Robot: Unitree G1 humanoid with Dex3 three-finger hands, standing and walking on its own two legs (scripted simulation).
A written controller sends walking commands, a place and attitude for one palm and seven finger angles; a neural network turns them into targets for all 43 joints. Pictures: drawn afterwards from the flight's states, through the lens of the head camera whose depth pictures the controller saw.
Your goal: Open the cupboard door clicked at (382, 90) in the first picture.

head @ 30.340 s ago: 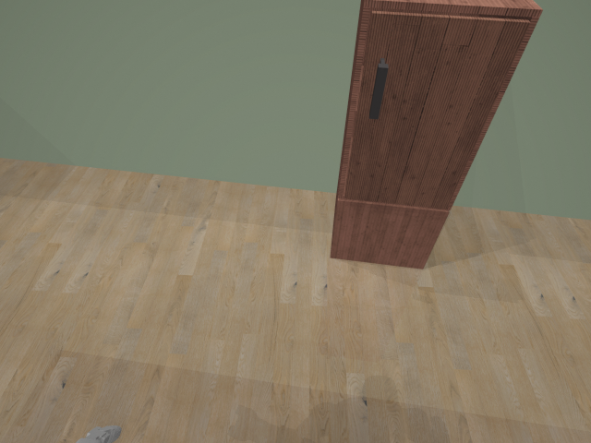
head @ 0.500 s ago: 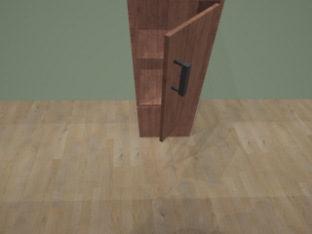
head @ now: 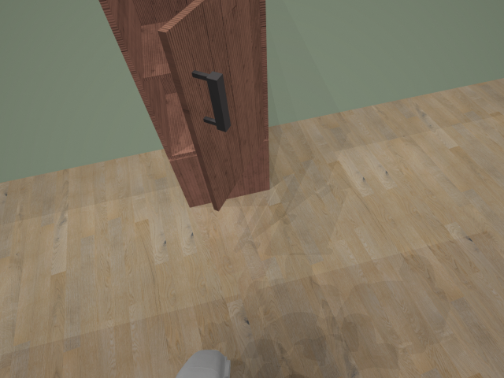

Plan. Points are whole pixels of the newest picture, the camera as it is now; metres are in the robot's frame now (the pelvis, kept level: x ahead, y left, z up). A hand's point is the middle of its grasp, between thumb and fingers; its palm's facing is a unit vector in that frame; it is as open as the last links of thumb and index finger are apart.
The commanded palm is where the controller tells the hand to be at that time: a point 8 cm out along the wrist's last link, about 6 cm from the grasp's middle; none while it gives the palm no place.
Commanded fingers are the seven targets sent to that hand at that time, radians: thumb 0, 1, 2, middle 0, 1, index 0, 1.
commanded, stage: walk to a spot facing it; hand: left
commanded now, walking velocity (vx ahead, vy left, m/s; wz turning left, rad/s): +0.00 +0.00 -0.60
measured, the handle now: (211, 101) +0.63 +0.15 +0.04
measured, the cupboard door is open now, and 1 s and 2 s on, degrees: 50 50 50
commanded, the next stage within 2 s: none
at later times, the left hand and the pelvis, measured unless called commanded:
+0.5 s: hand (128, 375) +0.12 +0.26 -0.18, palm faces -0.18 -0.96 -0.22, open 7.4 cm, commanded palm none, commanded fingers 0.00 0.90 0.90 -0.20 -0.30 -0.20 -0.30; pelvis +0.03 +0.06 +0.00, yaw -16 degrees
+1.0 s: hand (203, 317) +0.23 +0.13 -0.16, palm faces -0.55 -0.80 -0.24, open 7.3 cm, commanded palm none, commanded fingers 0.00 0.90 0.90 -0.20 -0.30 -0.20 -0.30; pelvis +0.04 +0.02 +0.00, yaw -35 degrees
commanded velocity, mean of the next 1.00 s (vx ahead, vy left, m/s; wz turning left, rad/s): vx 0.07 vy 0.00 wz -0.60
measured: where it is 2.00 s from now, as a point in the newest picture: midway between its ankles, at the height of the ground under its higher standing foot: (327, 322)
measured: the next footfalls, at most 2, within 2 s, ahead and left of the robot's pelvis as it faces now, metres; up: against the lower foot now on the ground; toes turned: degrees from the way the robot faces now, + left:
left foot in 0.40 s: +0.09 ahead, +0.17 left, +0.00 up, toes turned -14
right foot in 0.82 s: +0.00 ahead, -0.08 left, +0.00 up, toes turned -34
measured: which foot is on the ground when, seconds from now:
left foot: up 0.00-0.38, down 0.40-0.82, up 0.84-1.00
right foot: down 0.00-0.40, up 0.42-0.80, down 0.82-1.00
